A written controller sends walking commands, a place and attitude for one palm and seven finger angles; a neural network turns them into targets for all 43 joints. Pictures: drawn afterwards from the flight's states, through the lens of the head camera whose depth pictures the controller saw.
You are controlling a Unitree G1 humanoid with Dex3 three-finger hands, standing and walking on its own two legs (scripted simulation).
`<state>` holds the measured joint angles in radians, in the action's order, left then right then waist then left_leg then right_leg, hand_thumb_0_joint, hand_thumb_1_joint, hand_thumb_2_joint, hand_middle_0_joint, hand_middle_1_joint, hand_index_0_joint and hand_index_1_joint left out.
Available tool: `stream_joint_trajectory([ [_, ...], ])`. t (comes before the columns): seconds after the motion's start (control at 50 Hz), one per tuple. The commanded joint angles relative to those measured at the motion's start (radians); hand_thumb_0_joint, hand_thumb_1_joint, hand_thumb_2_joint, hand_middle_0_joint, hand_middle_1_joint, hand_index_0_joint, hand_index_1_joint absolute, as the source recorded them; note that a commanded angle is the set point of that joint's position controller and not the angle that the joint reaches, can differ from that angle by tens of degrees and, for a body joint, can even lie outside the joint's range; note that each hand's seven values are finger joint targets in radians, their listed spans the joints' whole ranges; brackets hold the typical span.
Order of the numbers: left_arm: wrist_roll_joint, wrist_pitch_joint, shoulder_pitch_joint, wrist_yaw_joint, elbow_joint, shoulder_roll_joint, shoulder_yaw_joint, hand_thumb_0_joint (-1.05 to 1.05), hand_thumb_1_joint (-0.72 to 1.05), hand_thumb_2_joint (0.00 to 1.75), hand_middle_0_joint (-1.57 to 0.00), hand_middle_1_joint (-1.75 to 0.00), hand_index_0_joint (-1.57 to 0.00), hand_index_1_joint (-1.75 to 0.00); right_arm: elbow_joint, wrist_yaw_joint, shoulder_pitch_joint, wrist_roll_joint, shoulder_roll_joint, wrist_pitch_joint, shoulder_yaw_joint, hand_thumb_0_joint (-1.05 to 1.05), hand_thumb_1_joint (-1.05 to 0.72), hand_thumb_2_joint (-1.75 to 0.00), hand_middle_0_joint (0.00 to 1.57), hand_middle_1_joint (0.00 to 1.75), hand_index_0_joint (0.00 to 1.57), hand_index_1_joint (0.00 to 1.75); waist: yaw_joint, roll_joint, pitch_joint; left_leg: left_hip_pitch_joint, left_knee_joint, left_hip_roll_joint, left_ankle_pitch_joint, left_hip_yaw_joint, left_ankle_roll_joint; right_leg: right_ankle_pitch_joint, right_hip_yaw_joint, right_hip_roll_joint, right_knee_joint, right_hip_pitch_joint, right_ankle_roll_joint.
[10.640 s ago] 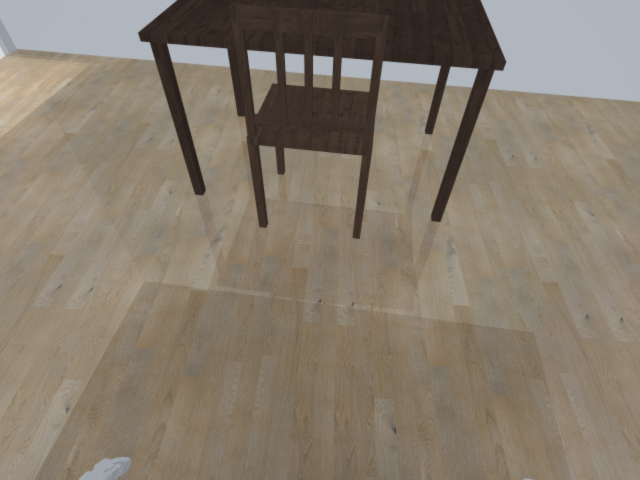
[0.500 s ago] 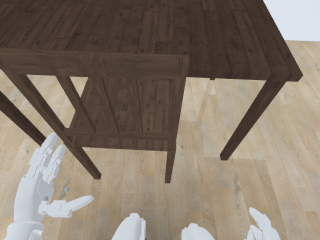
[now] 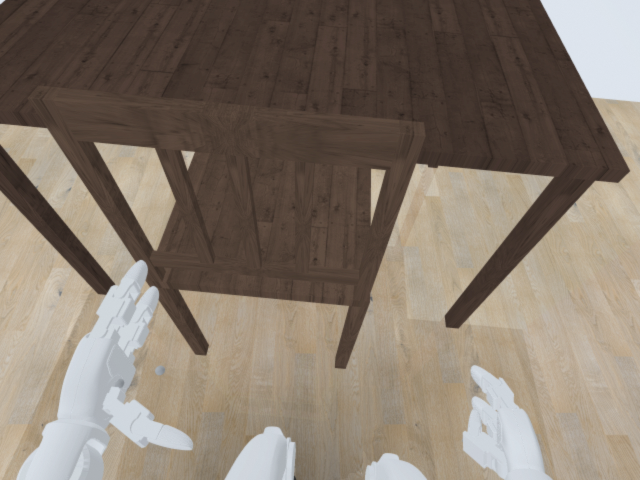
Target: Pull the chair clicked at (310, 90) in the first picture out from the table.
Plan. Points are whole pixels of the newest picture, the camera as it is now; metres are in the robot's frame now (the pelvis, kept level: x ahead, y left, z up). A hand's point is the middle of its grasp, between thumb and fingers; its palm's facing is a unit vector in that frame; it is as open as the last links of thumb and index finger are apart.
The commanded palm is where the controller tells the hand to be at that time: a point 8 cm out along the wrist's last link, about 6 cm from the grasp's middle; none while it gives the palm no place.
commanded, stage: raise the hand toward the chair's back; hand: left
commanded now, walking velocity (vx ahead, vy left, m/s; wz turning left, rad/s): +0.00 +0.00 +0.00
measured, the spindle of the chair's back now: (247, 217) +0.47 +0.15 -0.01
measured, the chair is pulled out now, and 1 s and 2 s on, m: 0.00 0.00 0.00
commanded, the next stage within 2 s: aim the fingers beside a spindle in 0.62 s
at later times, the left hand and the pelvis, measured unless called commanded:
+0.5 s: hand (156, 345) +0.25 +0.20 +0.04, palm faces +0.01 -1.00 -0.05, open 16.9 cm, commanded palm +0.22 +0.26 +0.05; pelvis +0.00 +0.00 +0.00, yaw +0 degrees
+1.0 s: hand (192, 340) +0.26 +0.17 +0.04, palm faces -0.02 -1.00 -0.04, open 16.9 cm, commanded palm +0.24 +0.23 +0.04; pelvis +0.01 -0.02 +0.00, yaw +0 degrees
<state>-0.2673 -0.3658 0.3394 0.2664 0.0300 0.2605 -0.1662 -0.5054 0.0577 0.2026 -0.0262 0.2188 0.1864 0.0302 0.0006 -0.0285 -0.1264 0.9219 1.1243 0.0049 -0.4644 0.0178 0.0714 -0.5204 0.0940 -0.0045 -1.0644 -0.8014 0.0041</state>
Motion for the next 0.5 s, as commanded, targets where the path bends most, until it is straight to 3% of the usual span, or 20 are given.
stream_joint_trajectory([
  [0.0,-0.029,-0.153,-0.127,-0.039,-0.240,0.137,-0.121,0.00,-0.50,0.30,-0.06,-0.08,-0.06,-0.08,0.099,0.002,-0.015,0.009,0.158,0.050,-0.064,0.00,-0.90,-0.90,0.20,0.30,0.20,0.30,0.019,-0.100,-0.227,-0.339,-0.218,0.039,0.193,-0.154,-0.084,0.113,0.005,0.028,0.102,-0.055,-0.036],
  [0.08,-0.011,-0.079,-0.097,0.021,-0.086,0.113,-0.071,0.00,-0.50,0.30,-0.06,-0.08,-0.06,-0.08,0.100,-0.004,-0.009,-0.005,0.187,0.036,-0.069,0.00,-0.90,-0.90,0.20,0.30,0.20,0.30,0.036,-0.073,-0.183,-0.284,-0.237,0.038,0.092,-0.156,-0.077,0.082,0.005,0.026,0.119,-0.058,-0.031],
  [0.16,-0.041,-0.005,-0.085,0.069,-0.123,0.138,-0.094,0.00,-0.50,0.30,-0.06,-0.08,-0.06,-0.08,0.127,0.006,-0.006,-0.020,0.194,0.038,-0.074,0.00,-0.90,-0.90,0.20,0.30,0.20,0.30,0.020,-0.033,-0.253,-0.305,-0.248,0.028,0.142,-0.135,-0.062,0.116,-0.003,0.027,0.162,0.032,-0.029],
  [0.2,-0.051,-0.021,-0.096,0.050,-0.210,0.174,-0.134,0.00,-0.50,0.30,-0.06,-0.08,-0.06,-0.08,0.128,0.009,-0.003,-0.016,0.187,0.049,-0.077,0.00,-0.90,-0.90,0.20,0.30,0.20,0.30,0.007,-0.055,-0.294,-0.352,-0.244,0.032,0.224,-0.136,-0.068,0.150,0.000,0.027,0.156,0.046,-0.030],
  [0.24,-0.051,-0.060,-0.100,0.006,-0.253,0.210,-0.179,0.00,-0.50,0.30,-0.06,-0.08,-0.06,-0.08,0.112,0.006,-0.003,-0.005,0.176,0.055,-0.073,0.00,-0.90,-0.90,0.20,0.30,0.20,0.30,-0.001,-0.064,-0.281,-0.349,-0.240,0.033,0.251,-0.139,-0.076,0.152,0.003,0.031,0.147,0.038,-0.033],
  [0.32,-0.039,-0.138,-0.103,-0.046,-0.207,0.144,-0.141,0.00,-0.50,0.30,-0.06,-0.08,-0.06,-0.08,0.082,-0.008,-0.002,0.007,0.167,0.060,-0.074,0.00,-0.90,-0.90,0.20,0.30,0.20,0.30,0.018,-0.085,-0.208,-0.328,-0.225,0.039,0.227,-0.142,-0.086,0.128,0.011,0.029,0.120,-0.031,-0.034],
  [0.38,-0.017,-0.120,-0.085,-0.026,-0.108,0.122,-0.102,0.00,-0.50,0.30,-0.06,-0.08,-0.06,-0.08,0.083,-0.016,-0.001,0.003,0.181,0.049,-0.075,0.00,-0.90,-0.90,0.20,0.30,0.20,0.30,0.033,-0.082,-0.173,-0.279,-0.225,0.036,0.150,-0.134,-0.077,0.100,0.007,0.025,0.120,-0.048,-0.032],
  [0.44,-0.025,-0.070,-0.066,0.024,-0.077,0.123,-0.087,0.00,-0.50,0.30,-0.06,-0.08,-0.06,-0.08,0.100,-0.012,0.000,-0.008,0.191,0.042,-0.081,0.00,-0.90,-0.90,0.20,0.30,0.20,0.30,0.035,-0.037,-0.210,-0.272,-0.217,0.031,0.164,-0.117,-0.062,0.123,-0.007,0.026,0.148,0.000,-0.029],
  [0.48,-0.037,-0.059,-0.082,0.041,-0.144,0.152,-0.106,0.00,-0.50,0.30,-0.06,-0.08,-0.06,-0.08,0.111,-0.005,0.003,-0.013,0.192,0.044,-0.083,0.00,-0.90,-0.90,0.20,0.30,0.20,0.30,0.024,-0.046,-0.269,-0.303,-0.214,0.028,0.213,-0.109,-0.059,0.159,-0.014,0.025,0.157,0.044,-0.029],
])
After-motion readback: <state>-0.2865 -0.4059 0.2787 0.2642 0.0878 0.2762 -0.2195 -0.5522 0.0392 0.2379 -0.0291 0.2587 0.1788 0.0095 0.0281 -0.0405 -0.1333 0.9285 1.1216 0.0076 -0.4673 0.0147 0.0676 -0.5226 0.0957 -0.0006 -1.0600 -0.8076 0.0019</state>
